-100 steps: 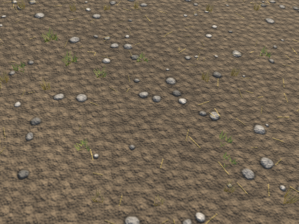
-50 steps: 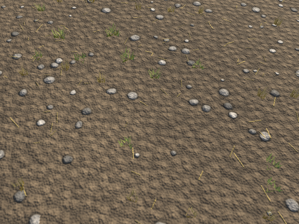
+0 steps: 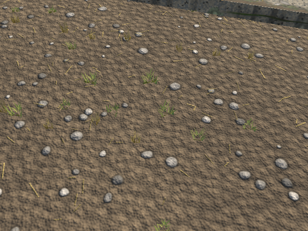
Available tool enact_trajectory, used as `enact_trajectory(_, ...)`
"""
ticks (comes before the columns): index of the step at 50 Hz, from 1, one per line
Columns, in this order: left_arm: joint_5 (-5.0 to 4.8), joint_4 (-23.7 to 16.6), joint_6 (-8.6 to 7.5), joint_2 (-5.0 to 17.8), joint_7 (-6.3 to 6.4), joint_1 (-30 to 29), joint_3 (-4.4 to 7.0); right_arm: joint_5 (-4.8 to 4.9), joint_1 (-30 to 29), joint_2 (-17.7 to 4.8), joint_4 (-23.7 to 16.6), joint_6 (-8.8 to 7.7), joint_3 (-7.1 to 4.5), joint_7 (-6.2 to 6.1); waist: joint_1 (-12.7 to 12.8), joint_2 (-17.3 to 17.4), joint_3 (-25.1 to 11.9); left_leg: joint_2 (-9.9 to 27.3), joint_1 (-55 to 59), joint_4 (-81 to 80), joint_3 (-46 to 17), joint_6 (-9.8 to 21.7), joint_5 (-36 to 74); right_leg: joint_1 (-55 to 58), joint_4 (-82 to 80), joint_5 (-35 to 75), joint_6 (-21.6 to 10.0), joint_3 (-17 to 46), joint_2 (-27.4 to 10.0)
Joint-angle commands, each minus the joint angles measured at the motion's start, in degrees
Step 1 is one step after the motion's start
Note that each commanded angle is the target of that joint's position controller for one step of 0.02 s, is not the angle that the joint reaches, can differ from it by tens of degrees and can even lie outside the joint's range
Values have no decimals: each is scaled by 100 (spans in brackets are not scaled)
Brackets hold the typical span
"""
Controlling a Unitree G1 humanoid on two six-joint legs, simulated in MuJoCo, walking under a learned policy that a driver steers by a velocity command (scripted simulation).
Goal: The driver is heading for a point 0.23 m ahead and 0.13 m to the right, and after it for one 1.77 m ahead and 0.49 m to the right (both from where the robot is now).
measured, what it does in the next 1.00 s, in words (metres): walks ahead, turning right: right foot, then left foot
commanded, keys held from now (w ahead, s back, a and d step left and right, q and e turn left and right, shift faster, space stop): w+e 0.78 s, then w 0.22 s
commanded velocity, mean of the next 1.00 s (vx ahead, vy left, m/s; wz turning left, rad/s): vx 0.50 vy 0.00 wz -0.52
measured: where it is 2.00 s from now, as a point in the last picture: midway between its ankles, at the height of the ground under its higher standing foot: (224, 124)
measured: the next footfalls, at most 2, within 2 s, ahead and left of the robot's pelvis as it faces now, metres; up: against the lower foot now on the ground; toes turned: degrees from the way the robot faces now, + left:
right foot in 0.16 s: +0.24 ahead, -0.07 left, +0.00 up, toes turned -10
left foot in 0.68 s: +0.60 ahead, +0.01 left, +0.00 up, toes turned -26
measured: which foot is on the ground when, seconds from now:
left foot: down 0.00-0.16, up 0.18-0.66, down 0.68-1.00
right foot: up 0.00-0.14, down 0.16-0.68, up 0.70-1.00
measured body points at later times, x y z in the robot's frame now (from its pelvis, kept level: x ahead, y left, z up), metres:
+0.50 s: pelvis +0.28 -0.04 +0.00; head +0.31 -0.06 +0.45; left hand +0.35 +0.24 -0.12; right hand +0.39 -0.32 -0.11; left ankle +0.47 +0.11 -0.67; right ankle +0.20 -0.06 -0.74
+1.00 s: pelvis +0.55 -0.09 +0.01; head +0.58 -0.09 +0.46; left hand +0.83 +0.04 -0.10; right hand +0.41 -0.32 -0.12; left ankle +0.56 +0.02 -0.74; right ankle +0.55 -0.26 -0.68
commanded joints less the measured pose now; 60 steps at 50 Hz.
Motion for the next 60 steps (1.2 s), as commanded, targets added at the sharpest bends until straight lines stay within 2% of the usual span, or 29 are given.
enact_trajectory(1,16,-588,-70,-6,-68,-724,-107,7,84,-703,-180,-65,-98,-80,-22,557,456,1600,-441,-291,-147,194,4081,329,-887,187,-131,-441,174)
enact_trajectory(3,31,-616,-57,122,-42,-627,-78,-1,131,-864,-129,-21,-124,-135,95,617,241,1683,-6,235,20,121,5565,718,-1138,-173,-346,-641,459)
enact_trajectory(5,45,-488,-38,294,12,-64,-9,-29,59,-1064,-134,68,-178,-203,392,802,-155,1776,284,1271,124,100,6931,1342,-1150,-792,-621,-752,796)
enact_trajectory(6,46,-357,-56,437,39,430,59,-51,-2,-1150,-178,131,-207,-203,611,824,-460,1829,209,2120,103,154,6916,1908,-1283,-1055,-781,-669,922)
enact_trajectory(7,75,-143,-103,616,86,1121,161,-46,-79,-1194,-240,176,-224,-167,934,685,-828,1776,-219,3313,105,162,6049,2870,-1729,-1078,-964,-479,1026)
enact_trajectory(8,124,-13,-105,1065,186,1730,332,-42,-96,-1082,-379,172,-208,-106,1189,93,-1219,1455,-1306,5145,189,46,3855,4013,-2115,-1646,-1287,638,245)
enact_trajectory(9,43,-194,-26,1625,224,1280,478,30,81,-519,-797,127,-137,20,574,-1311,-1606,72,-3908,7387,-343,-314,-1283,5584,-2644,-1332,-2258,3991,-1370)
enact_trajectory(10,-110,-224,26,1550,232,1372,474,-21,-568,-953,-991,36,-187,55,856,-223,-1582,210,-4636,7585,-1506,-249,-942,5479,-3200,-1286,-2347,4355,-1449)
enact_trajectory(12,-123,-162,-18,976,302,874,327,44,-721,-871,-1045,-80,-149,68,346,510,-276,769,-4506,6481,-1548,-218,-148,3943,-3493,-497,-1821,3091,-1167)
enact_trajectory(13,-125,-171,-81,827,326,679,276,-38,-732,-832,-1044,-7,-150,56,130,603,-103,908,-4157,6038,-1589,-278,-123,3434,-3515,52,-1593,2618,-825)
enact_trajectory(15,-151,-204,-213,737,327,587,217,-192,-516,-732,-1007,231,-124,81,-74,454,-191,952,-3612,5581,-1540,-439,-109,2937,-3579,801,-1476,2098,-478)
enact_trajectory(18,-164,-145,-310,966,300,863,264,-194,-884,-643,-1209,379,-103,135,-34,260,-158,947,-3747,4866,-1342,-622,323,2745,-3664,1090,-1357,1801,-186)
enact_trajectory(23,-169,-83,-270,994,306,1493,277,-147,-2056,-675,-1641,400,-77,170,436,-68,-70,817,-4315,3531,-1309,-715,1372,3304,-3560,1044,-1006,1931,-34)
enact_trajectory(28,-87,-88,-238,1061,371,1883,285,-86,-2833,-719,-1977,307,-11,212,719,-195,-50,513,-4332,2577,-1315,-590,1476,3965,-3148,1586,-965,2256,-171)
enact_trajectory(31,-56,-226,-247,1208,430,1557,317,-45,-2429,-907,-1962,225,-47,188,392,-319,-113,332,-3258,1894,-1419,-383,1136,3785,-2786,1947,-710,2453,-255)
enact_trajectory(33,-88,-317,-305,1301,363,1226,327,-37,-1130,-1198,-1593,134,-177,77,-249,-112,-695,150,-1378,1412,-1334,-156,1009,3330,-1481,2671,-440,2252,107)
enact_trajectory(34,-159,-417,-359,1036,297,1231,250,-143,-283,-1521,-1502,70,-269,-20,-594,320,-1386,1004,-34,1227,-2138,79,298,2674,-107,1638,-304,1951,472)
enact_trajectory(35,-342,-614,-359,380,308,1781,110,-301,68,-2044,-1559,105,-390,-75,-373,1579,-2170,2754,1520,891,-4596,639,-325,979,1650,-2232,-84,1223,1310)
enact_trajectory(36,-148,-585,-293,825,345,1883,137,-189,-239,-1845,-1563,200,-395,-44,-147,1530,-2087,2921,1091,395,-5866,895,-1014,312,2336,-2903,-125,1070,1061)
enact_trajectory(37,-55,-497,-221,960,339,1582,176,-143,-679,-1304,-1653,227,-280,-26,-39,738,-1128,2682,217,281,-4994,799,-1383,175,2483,-2359,-117,1036,696)
enact_trajectory(38,-30,-519,-195,905,277,1267,161,-115,-946,-956,-1644,221,-194,0,-5,354,-586,2346,-461,169,-4080,674,-849,274,2247,-1958,-78,928,500)
enact_trajectory(40,56,-564,-96,744,162,1131,143,-99,-876,-806,-1483,157,-135,4,114,746,-228,1862,-1138,-51,-2917,475,353,554,1886,-1745,-2,840,270)
enact_trajectory(45,72,-741,-13,507,39,707,48,-13,-447,-888,-1140,-95,-176,143,167,780,-178,1757,-1124,-325,-1991,670,1871,240,1385,-1233,91,894,307)
enact_trajectory(50,65,-1096,-93,302,-46,-439,-132,20,-211,-924,-899,-51,-181,172,-12,755,16,1458,-1190,-445,-1169,567,2236,494,-457,-336,208,342,229)
enact_trajectory(54,61,-1250,-135,362,-22,-928,-185,27,247,-1134,-629,24,-228,157,-142,780,61,1686,-780,-236,-1199,525,2686,947,-1314,-558,38,-56,250)
enact_trajectory(56,92,-1227,-179,435,40,-816,-163,29,353,-1209,-512,98,-239,139,-53,783,6,1761,-538,232,-1244,493,3533,1363,-1646,-949,-122,-144,398)
enact_trajectory(58,187,-757,-303,635,147,533,-45,71,373,-1139,-444,151,-194,130,566,451,-717,1395,-890,1929,-990,325,4206,3228,-2259,-793,-339,-114,596)
enact_trajectory(59,310,-583,-346,1082,241,1558,84,97,246,-892,-690,128,-107,146,988,-152,-1489,1117,-1962,3524,-837,190,2423,4694,-2414,-1405,-614,1210,-673)
enact_trajectory(60,254,-584,-300,1641,324,1695,220,188,736,-306,-902,138,10,165,722,-1441,-2048,169,-3813,5319,-750,3,-1365,5816,-3029,-1476,-1179,3666,-2248)
Velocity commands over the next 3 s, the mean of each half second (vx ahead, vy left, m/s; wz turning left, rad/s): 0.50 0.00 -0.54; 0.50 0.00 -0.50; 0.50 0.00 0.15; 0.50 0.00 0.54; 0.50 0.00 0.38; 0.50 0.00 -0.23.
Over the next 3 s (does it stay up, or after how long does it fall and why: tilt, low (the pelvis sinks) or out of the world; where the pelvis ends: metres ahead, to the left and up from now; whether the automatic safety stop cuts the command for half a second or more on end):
stays up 1.52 -0.33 0.01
